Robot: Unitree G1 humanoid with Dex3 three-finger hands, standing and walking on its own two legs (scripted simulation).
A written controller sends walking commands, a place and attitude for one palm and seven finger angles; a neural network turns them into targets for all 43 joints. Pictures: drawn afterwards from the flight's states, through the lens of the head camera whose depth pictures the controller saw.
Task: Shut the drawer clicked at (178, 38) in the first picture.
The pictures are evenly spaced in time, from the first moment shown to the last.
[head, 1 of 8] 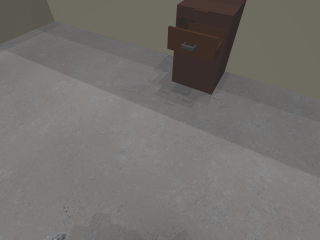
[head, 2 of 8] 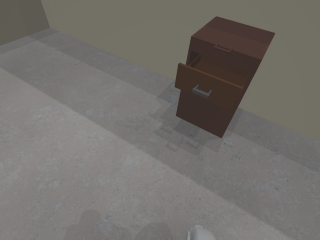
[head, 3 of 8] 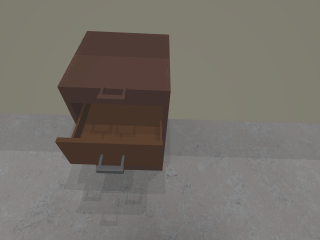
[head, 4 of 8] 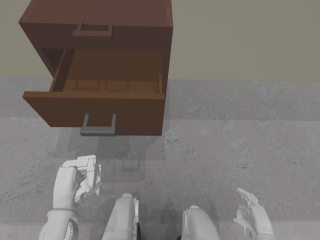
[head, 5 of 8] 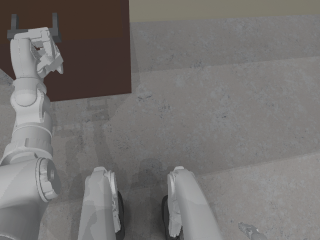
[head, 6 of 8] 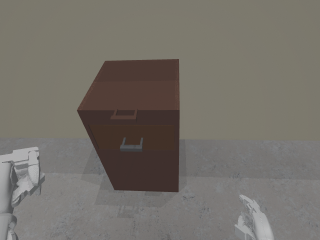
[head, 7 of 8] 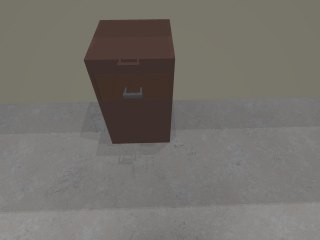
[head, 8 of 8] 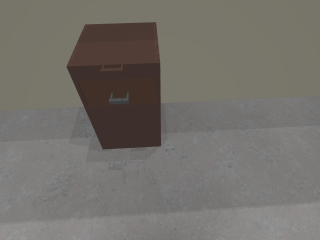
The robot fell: no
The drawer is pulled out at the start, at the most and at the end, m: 0.19 0.19 0.00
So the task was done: yes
